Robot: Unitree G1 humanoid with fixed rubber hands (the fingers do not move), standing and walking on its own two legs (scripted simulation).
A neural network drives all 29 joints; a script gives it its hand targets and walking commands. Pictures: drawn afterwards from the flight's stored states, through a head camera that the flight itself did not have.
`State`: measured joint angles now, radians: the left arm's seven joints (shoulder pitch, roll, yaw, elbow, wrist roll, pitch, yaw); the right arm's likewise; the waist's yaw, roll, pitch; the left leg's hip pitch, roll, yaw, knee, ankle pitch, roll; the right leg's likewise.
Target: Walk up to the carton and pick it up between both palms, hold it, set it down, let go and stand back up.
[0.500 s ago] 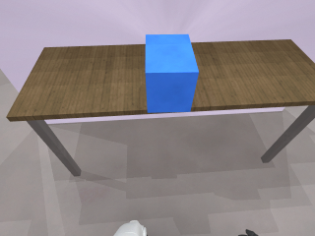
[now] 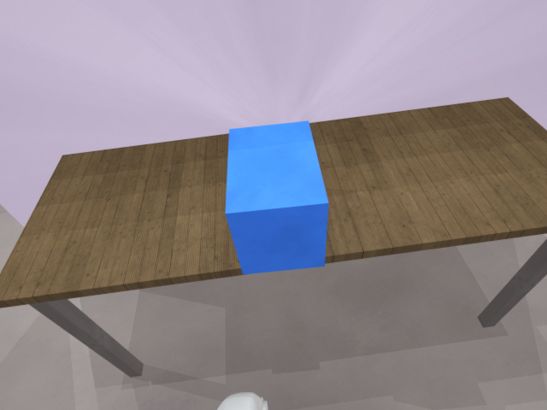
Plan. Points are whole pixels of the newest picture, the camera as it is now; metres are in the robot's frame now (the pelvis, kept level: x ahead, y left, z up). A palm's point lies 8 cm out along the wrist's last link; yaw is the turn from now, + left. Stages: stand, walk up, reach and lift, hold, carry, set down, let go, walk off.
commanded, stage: walk up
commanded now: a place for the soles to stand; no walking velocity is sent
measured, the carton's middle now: (276, 196) +0.52 +0.03 -0.01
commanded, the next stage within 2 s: reach and lift in 1.92 s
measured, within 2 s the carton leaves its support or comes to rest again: neither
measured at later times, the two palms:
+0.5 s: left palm out of the picture +0.16 +0.28 -0.12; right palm (435, 369) +0.21 -0.22 -0.11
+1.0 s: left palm (133, 391) +0.19 +0.27 -0.10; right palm (451, 374) +0.20 -0.24 -0.10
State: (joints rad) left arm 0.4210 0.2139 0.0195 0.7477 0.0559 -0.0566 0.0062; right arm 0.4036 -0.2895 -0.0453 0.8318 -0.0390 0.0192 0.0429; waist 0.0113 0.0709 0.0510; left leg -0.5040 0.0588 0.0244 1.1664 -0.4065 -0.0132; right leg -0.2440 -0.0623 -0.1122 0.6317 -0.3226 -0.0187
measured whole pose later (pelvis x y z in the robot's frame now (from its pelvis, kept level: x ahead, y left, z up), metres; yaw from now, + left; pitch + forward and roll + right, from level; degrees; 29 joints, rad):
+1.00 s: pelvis +0.12 +0.02 +0.01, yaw +2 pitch -2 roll +0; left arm 0.28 0.26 -0.01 0.77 -0.01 0.02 -0.02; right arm 0.30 -0.27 0.02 0.76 0.00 0.00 0.00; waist -0.01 0.00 0.05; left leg -0.28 0.05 0.03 0.55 -0.23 -0.03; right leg -0.20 -0.03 -0.06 0.56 -0.33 0.00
